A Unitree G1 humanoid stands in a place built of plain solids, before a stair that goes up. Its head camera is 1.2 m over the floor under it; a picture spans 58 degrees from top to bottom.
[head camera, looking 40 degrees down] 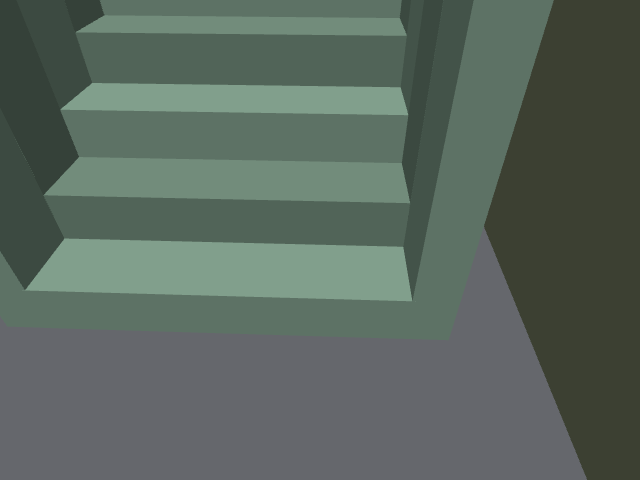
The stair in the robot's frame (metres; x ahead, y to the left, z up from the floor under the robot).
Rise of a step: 0.19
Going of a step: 0.26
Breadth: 1.27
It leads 2 degrees to the right of straight ahead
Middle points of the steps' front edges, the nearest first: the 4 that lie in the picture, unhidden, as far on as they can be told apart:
0.93 0.33 0.19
1.19 0.32 0.38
1.45 0.31 0.57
1.71 0.30 0.76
